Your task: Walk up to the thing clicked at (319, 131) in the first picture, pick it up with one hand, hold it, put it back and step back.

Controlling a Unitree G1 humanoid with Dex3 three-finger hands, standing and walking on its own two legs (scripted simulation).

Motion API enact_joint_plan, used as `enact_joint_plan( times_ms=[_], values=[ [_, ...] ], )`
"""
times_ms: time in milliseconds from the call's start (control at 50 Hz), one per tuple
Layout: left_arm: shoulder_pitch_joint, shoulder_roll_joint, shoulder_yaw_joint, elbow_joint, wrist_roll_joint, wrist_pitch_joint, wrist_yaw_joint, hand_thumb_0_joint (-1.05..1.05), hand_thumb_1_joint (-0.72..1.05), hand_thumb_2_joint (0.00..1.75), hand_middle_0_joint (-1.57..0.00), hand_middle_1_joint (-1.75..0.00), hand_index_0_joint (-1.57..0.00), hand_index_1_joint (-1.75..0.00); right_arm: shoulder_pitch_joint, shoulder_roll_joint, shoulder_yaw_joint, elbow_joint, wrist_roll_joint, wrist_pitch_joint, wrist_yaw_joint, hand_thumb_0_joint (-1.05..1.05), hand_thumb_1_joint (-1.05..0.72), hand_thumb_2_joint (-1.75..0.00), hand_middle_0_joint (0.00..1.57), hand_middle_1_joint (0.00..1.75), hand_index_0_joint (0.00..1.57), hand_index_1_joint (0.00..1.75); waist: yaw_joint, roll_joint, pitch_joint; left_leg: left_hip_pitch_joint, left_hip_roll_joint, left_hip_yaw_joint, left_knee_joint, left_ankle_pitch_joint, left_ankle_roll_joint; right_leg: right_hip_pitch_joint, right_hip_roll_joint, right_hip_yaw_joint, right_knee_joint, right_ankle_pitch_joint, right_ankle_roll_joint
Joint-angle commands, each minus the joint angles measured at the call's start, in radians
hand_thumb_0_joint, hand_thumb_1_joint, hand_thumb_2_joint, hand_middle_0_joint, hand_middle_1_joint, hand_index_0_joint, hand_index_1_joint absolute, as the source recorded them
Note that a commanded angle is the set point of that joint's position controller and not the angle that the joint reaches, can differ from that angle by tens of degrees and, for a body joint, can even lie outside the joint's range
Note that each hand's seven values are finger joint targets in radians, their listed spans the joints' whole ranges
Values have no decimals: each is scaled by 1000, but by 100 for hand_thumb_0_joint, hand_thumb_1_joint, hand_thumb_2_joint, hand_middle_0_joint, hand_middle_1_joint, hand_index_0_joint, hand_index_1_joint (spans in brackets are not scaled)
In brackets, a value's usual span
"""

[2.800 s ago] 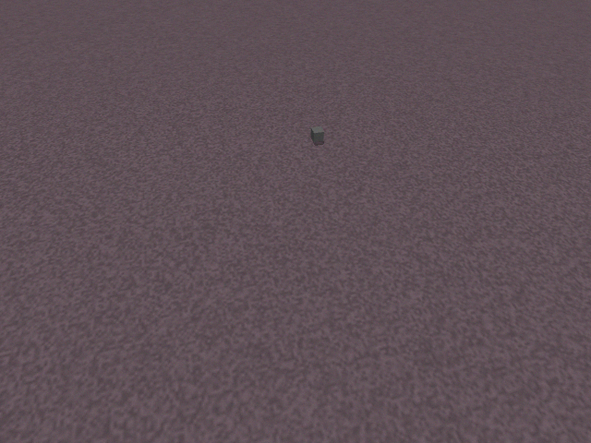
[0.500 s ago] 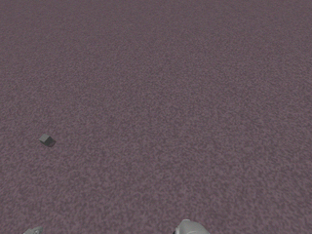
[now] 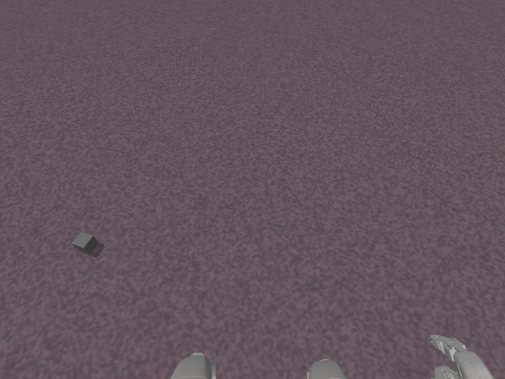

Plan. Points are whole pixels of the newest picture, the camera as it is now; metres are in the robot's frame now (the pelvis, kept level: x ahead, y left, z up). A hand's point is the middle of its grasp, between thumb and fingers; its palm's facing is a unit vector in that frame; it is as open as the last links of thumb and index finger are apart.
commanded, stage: walk up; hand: left
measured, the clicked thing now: (85, 243) +0.69 +0.73 -0.69
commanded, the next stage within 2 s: none
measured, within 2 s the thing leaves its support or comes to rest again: neither
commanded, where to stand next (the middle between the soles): +0.25 +0.64 m, yaw -27 degrees
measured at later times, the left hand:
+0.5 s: hand out of the picture +0.19 +0.46 -0.07, palm faces -0.14 -0.77 -0.63, open 7.4 cm
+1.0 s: hand out of the picture +0.30 +0.64 -0.11, palm faces -0.34 -0.78 -0.53, open 7.4 cm
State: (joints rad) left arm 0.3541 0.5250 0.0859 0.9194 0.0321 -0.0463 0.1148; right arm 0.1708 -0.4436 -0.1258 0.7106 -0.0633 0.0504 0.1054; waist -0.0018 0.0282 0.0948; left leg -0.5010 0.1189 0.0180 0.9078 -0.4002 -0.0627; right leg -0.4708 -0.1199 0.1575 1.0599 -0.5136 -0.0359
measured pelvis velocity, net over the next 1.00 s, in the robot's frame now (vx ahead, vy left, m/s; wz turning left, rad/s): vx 0.12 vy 0.39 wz -0.31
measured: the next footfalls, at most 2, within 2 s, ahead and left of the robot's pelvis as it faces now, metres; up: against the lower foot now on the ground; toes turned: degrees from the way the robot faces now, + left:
right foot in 0.26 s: +0.17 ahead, -0.01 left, +0.00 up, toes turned -13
left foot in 0.66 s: +0.17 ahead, +0.43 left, +0.00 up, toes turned -10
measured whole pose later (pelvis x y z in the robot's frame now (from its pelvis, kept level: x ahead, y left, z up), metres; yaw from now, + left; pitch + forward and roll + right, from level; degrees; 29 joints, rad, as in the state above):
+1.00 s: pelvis +0.12 +0.39 +0.01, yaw -18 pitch +0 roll -1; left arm 0.27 0.40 0.03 0.85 -0.02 -0.06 0.11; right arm 0.35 -0.42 -0.11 0.69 -0.07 0.09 0.05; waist -0.09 0.07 0.16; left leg -0.37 -0.02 0.17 0.81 -0.44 0.10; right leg -0.45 0.03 -0.10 0.76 -0.31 -0.06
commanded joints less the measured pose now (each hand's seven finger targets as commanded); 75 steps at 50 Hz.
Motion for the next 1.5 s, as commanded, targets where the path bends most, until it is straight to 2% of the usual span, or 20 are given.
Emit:
enact_joint_plan(
  times_ms=[0,100,200,260,300,420,560,620,660,700,760,940,980,1000,1040,1140,1340,1380,1420,1480],
  values=[
    [-10,193,27,-63,-38,-46,21,0,90,90,-20,-30,-20,-30,50,-291,-86,-73,6,-26,-43,0,-90,-90,20,30,20,30,-100,268,-75,322,214,-374,-553,-22,207,-381,64,-114,240,72,-21],
    [72,134,22,-13,-55,-44,-2,0,90,90,-20,-30,-20,-30,32,-186,-39,-79,-8,-29,-48,0,-90,-90,20,30,20,30,-63,227,-94,368,126,-108,-393,558,275,-192,63,-212,-39,114,20],
    [237,113,37,10,-45,-48,8,0,90,90,-20,-30,-20,-30,-98,-174,-23,-147,-3,-4,-45,0,-90,-90,20,30,20,30,52,107,-165,138,119,-2,-230,440,251,291,62,-229,-482,435,-22],
    [265,288,93,-44,-3,-41,47,0,90,90,-20,-30,-20,-30,69,-114,4,-136,4,20,-45,0,-90,-90,20,30,20,30,50,-170,-230,-276,-55,-58,285,-169,76,577,-272,404,-664,215,-144],
    [72,269,82,-125,-21,-41,45,0,90,90,-20,-30,-20,-30,109,-211,-38,-98,-6,42,-58,0,-90,-90,20,30,20,30,1,-55,-146,-246,-31,-130,436,-185,45,330,-365,508,-745,-2,-275],
    [-18,249,87,-149,2,-52,17,0,90,90,-20,-30,-20,-30,110,-219,-48,-58,-11,47,-20,0,-90,-90,20,30,20,30,-41,-118,-39,-78,5,-116,388,7,68,-33,-144,123,-650,-44,-162],
    [-4,319,121,-159,25,-45,6,0,90,90,-20,-30,-20,-30,65,-211,-61,-84,-3,51,-1,0,-90,-90,20,30,20,30,7,-251,-69,-38,-11,-24,155,-133,71,-52,-109,116,-567,-88,-168],
    [-99,305,109,-169,18,-39,8,0,90,90,-20,-30,-20,-30,222,-216,-78,-39,-3,35,-11,0,-90,-90,20,30,20,30,-87,-187,-142,188,-42,23,-89,-77,96,-131,-98,67,-429,25,-126],
    [-96,108,48,-165,1,-22,20,0,90,90,-20,-30,-20,-30,341,-302,-102,-13,-39,17,-33,0,-90,-90,20,30,20,30,-180,299,-75,290,69,-292,-473,-244,117,-445,198,-167,135,-102,-11],
    [-140,148,37,-172,-4,-29,53,0,90,90,-20,-30,-20,-30,107,-432,-108,-70,-8,2,-51,0,-90,-90,20,30,20,30,-94,360,6,79,263,-685,-657,-195,234,-430,163,-49,291,-90,-35],
    [-31,207,56,-59,-50,-28,34,0,90,90,-20,-30,-20,-30,54,-265,-67,-101,-17,-7,-67,0,-90,-90,20,30,20,30,-52,146,22,172,121,-335,-441,149,171,-371,131,-60,234,71,-11],
    [123,114,29,-67,-60,-23,27,0,90,90,-20,-30,-20,-30,85,-181,-47,-146,-12,20,-70,0,-90,-90,20,30,20,30,9,157,-141,301,41,-75,-171,734,141,122,110,-231,-450,307,-17],
    [259,206,71,-50,-38,-27,45,0,90,90,-20,-30,-20,-30,71,-113,-27,-179,10,14,-64,0,-90,-90,20,30,20,30,106,-70,-200,-29,-57,-33,147,354,34,521,-15,16,-581,528,-83],
    [227,238,82,-94,-28,-22,51,0,90,90,-20,-30,-20,-30,157,-99,-20,-177,10,19,-65,0,-90,-90,20,30,20,30,62,-169,-267,-233,-100,-89,325,-194,-9,642,-291,396,-556,586,-207],
    [44,254,87,-162,-28,-20,63,0,90,90,-20,-30,-20,-30,166,-211,-60,-164,-14,41,-92,0,-90,-90,20,30,20,30,17,-47,-236,-268,-35,-212,569,-218,-13,442,-460,553,-604,470,-376],
    [-42,202,73,-170,-12,-39,35,0,90,90,-20,-30,-20,-30,120,-197,-63,-127,-6,51,-47,0,-90,-90,20,30,20,30,-20,-50,-31,-107,-71,-190,538,-3,57,22,-148,117,-568,217,-193],
    [-137,285,107,-148,13,-14,11,0,90,90,-20,-30,-20,-30,237,-202,-80,-58,1,52,-27,0,-90,-90,20,30,20,30,-85,-221,-110,256,-63,54,-148,-100,71,-139,-56,-11,-399,28,-92],
    [-97,100,56,-134,-5,2,24,0,90,90,-20,-30,-20,-30,335,-279,-99,-30,-37,38,-41,0,-90,-90,20,30,20,30,-150,216,-62,291,33,-244,-412,-251,124,-400,185,-144,122,-77,-17],
    [-194,147,50,-157,0,-16,58,0,90,90,-20,-30,-20,-30,63,-436,-101,-84,6,26,-54,0,-90,-90,20,30,20,30,-84,379,43,-31,290,-728,-662,-291,322,-347,165,-79,329,-101,-23],
    [-43,190,72,-37,-49,-15,32,0,90,90,-20,-30,-20,-30,-57,-243,-48,-122,-15,21,-67,0,-90,-90,20,30,20,30,-16,163,87,-38,111,-326,-458,-128,261,-250,153,-75,296,38,-13]
  ],
)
